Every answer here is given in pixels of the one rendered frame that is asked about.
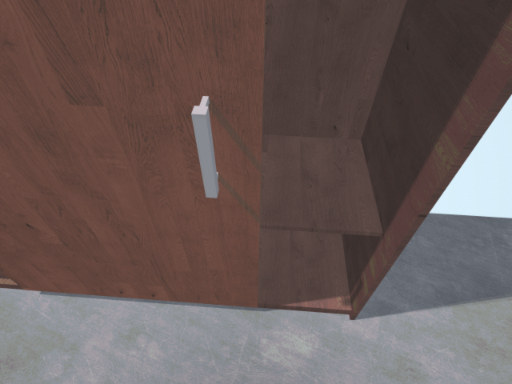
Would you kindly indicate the handle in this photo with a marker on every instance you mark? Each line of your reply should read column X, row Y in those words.
column 203, row 135

